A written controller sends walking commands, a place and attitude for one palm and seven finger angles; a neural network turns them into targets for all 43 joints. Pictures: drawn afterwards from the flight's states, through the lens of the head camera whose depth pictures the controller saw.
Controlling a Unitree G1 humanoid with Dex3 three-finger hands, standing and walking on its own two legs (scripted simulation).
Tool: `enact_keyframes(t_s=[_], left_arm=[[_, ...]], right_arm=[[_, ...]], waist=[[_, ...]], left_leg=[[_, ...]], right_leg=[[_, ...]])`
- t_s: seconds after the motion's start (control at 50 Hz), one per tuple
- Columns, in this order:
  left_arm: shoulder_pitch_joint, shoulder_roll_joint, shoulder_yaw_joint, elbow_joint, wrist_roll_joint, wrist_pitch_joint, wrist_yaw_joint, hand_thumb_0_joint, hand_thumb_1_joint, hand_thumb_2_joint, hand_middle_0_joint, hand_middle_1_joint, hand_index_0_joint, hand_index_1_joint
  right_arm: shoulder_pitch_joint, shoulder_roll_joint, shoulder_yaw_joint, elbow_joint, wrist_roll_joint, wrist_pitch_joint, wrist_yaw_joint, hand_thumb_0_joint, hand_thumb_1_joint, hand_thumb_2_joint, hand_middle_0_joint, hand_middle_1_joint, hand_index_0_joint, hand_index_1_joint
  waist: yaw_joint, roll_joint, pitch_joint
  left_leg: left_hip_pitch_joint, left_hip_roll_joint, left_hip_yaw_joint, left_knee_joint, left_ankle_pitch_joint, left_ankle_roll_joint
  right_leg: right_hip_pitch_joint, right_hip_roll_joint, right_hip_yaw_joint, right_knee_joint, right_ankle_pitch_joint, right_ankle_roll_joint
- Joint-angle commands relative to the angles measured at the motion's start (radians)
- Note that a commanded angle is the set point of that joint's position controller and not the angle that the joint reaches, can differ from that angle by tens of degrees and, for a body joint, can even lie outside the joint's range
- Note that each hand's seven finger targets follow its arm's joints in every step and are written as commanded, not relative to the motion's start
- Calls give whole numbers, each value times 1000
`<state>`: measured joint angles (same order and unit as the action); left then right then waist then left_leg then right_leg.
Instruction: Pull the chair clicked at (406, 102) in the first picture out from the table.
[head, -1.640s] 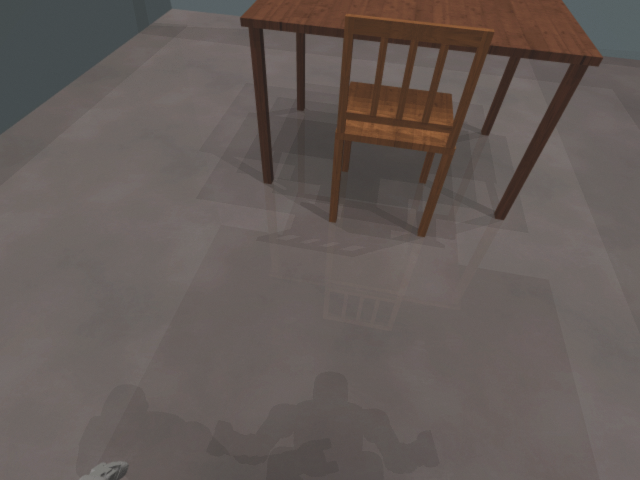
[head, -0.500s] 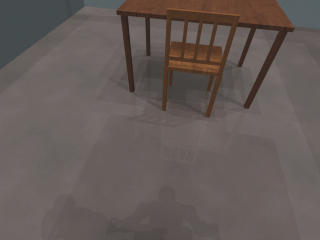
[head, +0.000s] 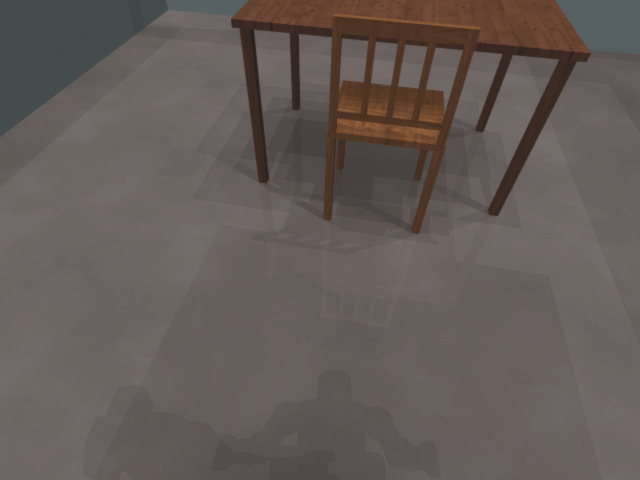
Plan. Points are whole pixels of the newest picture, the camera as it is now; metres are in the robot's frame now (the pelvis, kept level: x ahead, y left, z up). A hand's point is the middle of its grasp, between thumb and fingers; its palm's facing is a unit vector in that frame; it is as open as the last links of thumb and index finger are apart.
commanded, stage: walk to a spot facing it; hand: left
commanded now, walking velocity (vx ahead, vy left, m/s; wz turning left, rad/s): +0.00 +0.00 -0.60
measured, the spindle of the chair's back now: (395, 80) +1.28 -0.16 -0.10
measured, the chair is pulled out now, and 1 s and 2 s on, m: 0.00 0.00 0.00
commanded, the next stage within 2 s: none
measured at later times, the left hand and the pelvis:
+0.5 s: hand out of the picture +0.03 +0.14 -0.16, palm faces -0.18 -0.96 -0.21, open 7.4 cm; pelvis +0.04 -0.05 +0.00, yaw -15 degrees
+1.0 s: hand (244, 350) +0.37 +0.17 -0.20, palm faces -0.44 -0.88 -0.17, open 7.4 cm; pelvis +0.26 -0.01 -0.01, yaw -31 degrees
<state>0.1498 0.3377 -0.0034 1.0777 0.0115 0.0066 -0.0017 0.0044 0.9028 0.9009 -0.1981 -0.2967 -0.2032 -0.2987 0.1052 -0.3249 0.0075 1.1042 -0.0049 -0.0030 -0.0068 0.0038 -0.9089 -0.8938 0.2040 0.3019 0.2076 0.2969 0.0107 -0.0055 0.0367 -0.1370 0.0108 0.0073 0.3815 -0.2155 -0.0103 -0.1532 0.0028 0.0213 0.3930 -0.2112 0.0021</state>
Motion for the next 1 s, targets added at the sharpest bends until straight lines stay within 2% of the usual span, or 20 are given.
enact_keyframes(t_s=[0.0,0.08,0.14,0.18,0.24,0.26,0.28,0.3,0.36,0.44,0.6,0.7,0.74,0.78,0.8,0.82,0.84,0.86,0.9,0.98], left_arm=[[18,99,31,-74,1,14,17,0,900,900,-200,-300,-200,-300],[27,97,48,-127,5,31,8,0,900,900,-200,-300,-200,-300],[63,56,54,-152,10,36,-12,0,900,900,-200,-300,-200,-300],[54,42,68,-181,13,40,-25,0,900,900,-200,-300,-200,-300],[225,20,77,-142,18,20,-37,0,900,900,-200,-300,-200,-300],[316,69,90,-119,24,3,-27,0,900,900,-200,-300,-200,-300],[381,171,105,-114,24,-15,-8,0,900,900,-200,-300,-200,-300],[394,159,104,-123,8,-20,10,0,900,900,-200,-300,-200,-300],[249,68,84,-160,7,-45,7,0,900,900,-200,-300,-200,-300],[294,28,79,-138,3,-71,4,0,900,900,-200,-300,-200,-300],[417,-12,75,-81,13,-83,20,0,900,900,-200,-300,-200,-300],[405,-1,79,-74,21,-76,34,0,900,900,-200,-300,-200,-300],[364,16,85,-79,23,-71,34,0,900,900,-200,-300,-200,-300],[302,31,94,-98,13,-76,32,0,900,900,-200,-300,-200,-300],[292,18,98,-104,5,-78,26,0,900,900,-200,-300,-200,-300],[330,-35,97,-118,-12,-74,12,0,900,900,-200,-300,-200,-300],[332,-69,87,-135,-12,-79,3,0,900,900,-200,-300,-200,-300],[291,-38,97,-138,-3,-72,5,0,900,900,-200,-300,-200,-300],[198,-52,102,-142,19,-50,-15,0,900,900,-200,-300,-200,-300],[263,-109,100,-127,24,6,-33,0,900,900,-200,-300,-200,-300]], right_arm=[[45,-104,-37,-67,-5,0,-21,0,-900,-900,200,300,200,300],[51,-129,-64,-121,-7,12,-27,0,-900,-900,200,300,200,300],[46,-166,-82,-149,-10,10,-19,0,-900,-900,200,300,200,300],[20,-166,-91,-173,-13,3,-13,0,-900,-900,200,300,200,300],[-41,-145,-91,-190,-19,6,-4,0,-900,-900,200,300,200,300],[-36,-80,-81,-208,-12,11,1,0,-900,-900,200,300,200,300],[-73,-4,-63,-269,-12,4,9,0,-900,-900,200,300,200,300],[-132,-51,-69,-294,-19,-8,12,0,-900,-900,200,300,200,300],[-51,-46,-81,-243,-19,-24,21,0,-900,-900,200,300,200,300],[14,3,-82,-217,-20,-19,25,0,-900,-900,200,300,200,300],[-115,39,-73,-283,-17,-30,26,0,-900,-900,200,300,200,300],[-187,61,-64,-319,-8,-47,30,0,-900,-900,200,300,200,300],[-148,55,-65,-312,-2,-54,28,0,-900,-900,200,300,200,300],[48,27,-75,-254,-4,-64,9,0,-900,-900,200,300,200,300],[219,-27,-88,-201,-8,-68,-8,0,-900,-900,200,300,200,300],[359,-149,-118,-166,-24,-71,-17,0,-900,-900,200,300,200,300],[420,-198,-120,-155,-14,-65,-15,0,-900,-900,200,300,200,300],[321,-136,-105,-179,-14,-57,-10,0,-900,-900,200,300,200,300],[184,-1,-71,-200,-14,-72,-12,0,-900,-900,200,300,200,300],[167,65,-57,-175,-10,-94,-19,0,-900,-900,200,300,200,300]], waist=[[-15,-4,-56],[-19,42,-50],[-8,175,-58],[-3,212,-12],[97,90,1],[127,-154,15],[138,-435,74],[139,-269,106],[38,-83,87],[8,-52,20],[57,-91,16],[71,-124,40],[47,-144,34],[-51,-137,-30],[-119,-80,-125],[-149,169,-260],[-130,302,-294],[-96,191,-179],[-36,128,32],[44,162,33]], left_leg=[[36,129,-29,18,187,13],[28,180,-37,32,148,38],[3,313,-144,-85,-142,125],[-74,372,-164,-142,-276,168],[-258,274,1,108,-367,78],[-406,146,113,420,-425,7],[-674,6,132,749,-476,-42],[-671,54,-11,788,-359,-22],[-577,111,-28,777,-116,-27],[-556,100,-2,734,21,-54],[-674,100,15,630,34,-70],[-564,75,35,421,-33,-45],[-404,46,53,313,-65,-25],[-94,-6,82,157,26,-3],[182,41,45,123,96,15],[441,327,-280,107,116,95],[429,518,-533,-28,128,165],[243,531,-532,-114,-77,197],[-29,408,-329,-175,-137,112],[-128,291,13,-172,70,9]], right_leg=[[-71,-104,111,26,267,-22],[-162,-56,103,140,228,-18],[-221,21,4,355,-204,1],[-232,-21,-19,458,-302,7],[17,-2,-73,221,-186,-10],[110,-98,140,-7,-311,-53],[112,-347,648,-243,-372,-155],[51,-373,692,-293,-375,-203],[-9,-269,511,-235,-290,-195],[63,-187,331,-194,37,-168],[223,-188,340,-142,311,-194],[221,-189,348,-92,464,-189],[149,-180,341,-49,519,-173],[30,-110,287,124,666,-132],[-95,-64,250,301,565,-103],[-317,66,125,617,115,-54],[-438,89,73,880,-343,-29],[-454,21,89,971,-333,-36],[-468,-58,57,983,-149,-22],[-414,-71,20,936,7,0]])
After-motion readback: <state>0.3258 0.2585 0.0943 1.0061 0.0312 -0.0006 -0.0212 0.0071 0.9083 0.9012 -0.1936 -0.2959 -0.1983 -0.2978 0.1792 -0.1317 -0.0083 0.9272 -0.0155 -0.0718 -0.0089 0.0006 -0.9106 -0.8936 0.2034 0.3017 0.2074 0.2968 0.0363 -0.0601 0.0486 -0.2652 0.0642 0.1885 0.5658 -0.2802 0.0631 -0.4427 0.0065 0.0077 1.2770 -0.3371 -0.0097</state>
